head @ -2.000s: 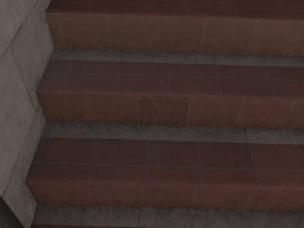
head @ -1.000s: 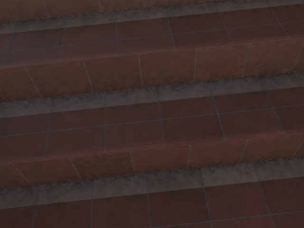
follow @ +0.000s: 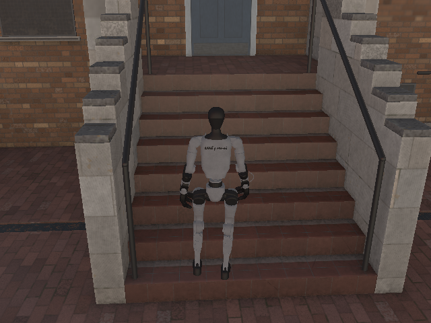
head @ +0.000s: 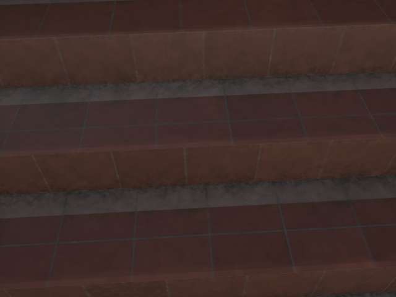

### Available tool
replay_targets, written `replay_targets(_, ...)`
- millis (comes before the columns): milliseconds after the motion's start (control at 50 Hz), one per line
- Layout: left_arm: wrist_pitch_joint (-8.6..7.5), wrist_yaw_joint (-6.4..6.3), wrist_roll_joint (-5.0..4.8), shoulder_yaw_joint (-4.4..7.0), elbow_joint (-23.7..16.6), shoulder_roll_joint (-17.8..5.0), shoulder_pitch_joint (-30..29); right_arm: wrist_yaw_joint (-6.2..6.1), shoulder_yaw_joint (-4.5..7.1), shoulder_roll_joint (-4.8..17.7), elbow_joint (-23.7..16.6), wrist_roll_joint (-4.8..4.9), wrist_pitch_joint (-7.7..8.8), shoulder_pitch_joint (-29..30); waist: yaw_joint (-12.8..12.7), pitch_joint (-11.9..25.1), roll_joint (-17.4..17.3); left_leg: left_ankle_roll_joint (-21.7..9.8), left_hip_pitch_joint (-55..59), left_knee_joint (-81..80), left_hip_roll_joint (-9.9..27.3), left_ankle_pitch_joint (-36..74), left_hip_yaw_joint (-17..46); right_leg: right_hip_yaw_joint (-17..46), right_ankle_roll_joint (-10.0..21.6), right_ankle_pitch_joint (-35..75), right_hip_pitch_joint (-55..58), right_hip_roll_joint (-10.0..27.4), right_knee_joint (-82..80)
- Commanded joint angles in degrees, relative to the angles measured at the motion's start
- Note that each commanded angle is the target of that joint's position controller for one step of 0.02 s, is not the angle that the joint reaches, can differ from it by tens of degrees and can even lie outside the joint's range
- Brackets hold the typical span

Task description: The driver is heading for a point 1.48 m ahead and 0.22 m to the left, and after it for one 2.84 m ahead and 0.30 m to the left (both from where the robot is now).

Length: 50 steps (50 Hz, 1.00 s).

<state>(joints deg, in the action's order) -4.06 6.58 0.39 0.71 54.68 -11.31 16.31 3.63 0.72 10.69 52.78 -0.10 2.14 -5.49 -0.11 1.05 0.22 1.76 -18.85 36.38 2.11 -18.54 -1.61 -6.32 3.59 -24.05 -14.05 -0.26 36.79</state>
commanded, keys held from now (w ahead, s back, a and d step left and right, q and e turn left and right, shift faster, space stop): no key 1.00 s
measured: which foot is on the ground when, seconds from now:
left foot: down 0.00-1.00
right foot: down 0.00-1.00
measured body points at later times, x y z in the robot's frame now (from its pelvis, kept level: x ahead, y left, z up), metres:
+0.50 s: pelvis -0.01 +0.00 +0.00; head -0.01 +0.00 +0.45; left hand +0.00 +0.22 -0.15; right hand +0.05 -0.22 -0.15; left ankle +0.00 +0.14 -0.72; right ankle -0.05 -0.07 -0.72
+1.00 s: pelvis -0.02 +0.01 +0.01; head -0.02 +0.01 +0.46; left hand -0.05 +0.20 -0.15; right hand +0.01 -0.21 -0.15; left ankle +0.01 +0.14 -0.72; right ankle -0.05 -0.07 -0.72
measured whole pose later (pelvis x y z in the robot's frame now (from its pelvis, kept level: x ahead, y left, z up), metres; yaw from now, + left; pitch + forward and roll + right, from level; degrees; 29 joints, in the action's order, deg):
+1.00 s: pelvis -0.02 +0.01 +0.01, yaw +1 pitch +0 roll +0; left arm -3.2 7.0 1.3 -1.3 61.8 -6.9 22.0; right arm 3.5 0.1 9.8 62.1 -0.3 0.9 -14.0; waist 0.7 0.1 0.1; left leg 0.5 -18.1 32.2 0.9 -14.3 -1.0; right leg -7.1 2.7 -20.2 -13.1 0.6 33.0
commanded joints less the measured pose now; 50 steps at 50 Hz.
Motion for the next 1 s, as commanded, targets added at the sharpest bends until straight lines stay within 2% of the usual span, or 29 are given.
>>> replay_targets(20, -0.58, 0.03, 0.08, 0.76, -1.9, -4.4, 1.4, -0.09, 1.19, 5.0, -1.9, 0.04, 0.46, 0.5, 0.9, 1.2, -0.5, -2.6, 3.2, -4.2, 0.6, 11.7, 0.7, 4.4, 0.6, 20.5, -1.8, 3.8, -6.9)
replay_targets(180, -0.45, 0.13, 0.24, 0.57, -0.1, -3.7, 3.8, -0.23, 1.12, 4.7, 0.5, 0.07, 0.02, -1.2, 0.7, -0.3, 0.5, -2.9, 1.8, -5.8, -0.1, 9.6, 0.4, 4.0, 0.3, 19.8, -0.4, 4.0, -7.9)
replay_targets(520, -0.09, 0.45, 0.60, -0.24, 3.7, -2.3, 7.5, -0.09, 0.22, 3.3, 4.9, -0.05, -0.69, -6.2, 0.7, -2.4, 0.8, -3.3, 0.6, -7.3, -0.7, 8.1, -0.1, 3.9, 0.6, 17.6, -0.3, 4.3, -9.9)
replay_targets(760, 0.35, 0.41, 0.64, -1.08, 6.0, -0.7, 10.3, 0.18, -0.09, 2.1, 6.6, -0.18, -0.69, -8.4, 0.9, -3.3, 0.3, -3.6, 0.7, -7.8, -0.9, 8.2, 0.0, 3.6, 0.7, 15.4, -1.4, 4.3, -10.9)
replay_targets(780, 0.33, 0.46, 0.97, -1.09, 5.7, -0.7, 9.7, 0.22, -0.29, 1.8, 6.8, -0.24, -0.73, -8.7, 1.0, -3.4, 0.6, -3.7, 0.8, -7.9, -1.0, 8.5, 0.1, 3.5, 0.7, 15.5, -1.5, 4.1, -11.0)
replay_targets(1000, 0.71, 0.44, 0.95, -1.45, 6.9, 0.6, 11.0, 0.44, -0.74, 1.7, 8.0, -0.17, -0.75, -10.5, 0.8, -3.9, 0.3, -4.0, 0.6, -8.8, -1.3, 8.2, 0.3, 2.8, 0.6, 12.9, -1.9, 4.0, -11.5)
Keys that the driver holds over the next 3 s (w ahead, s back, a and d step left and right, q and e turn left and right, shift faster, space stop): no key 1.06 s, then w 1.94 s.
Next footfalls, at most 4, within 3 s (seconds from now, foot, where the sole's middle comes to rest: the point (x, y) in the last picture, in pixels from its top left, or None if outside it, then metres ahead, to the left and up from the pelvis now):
1.58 left None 0.27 0.32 -0.59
2.24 right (154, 235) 0.56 0.15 -0.42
2.76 left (71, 117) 0.84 0.40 -0.25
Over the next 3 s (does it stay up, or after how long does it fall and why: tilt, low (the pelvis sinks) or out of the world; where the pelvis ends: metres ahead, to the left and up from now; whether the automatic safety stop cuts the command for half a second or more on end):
stays up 0.76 0.32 0.48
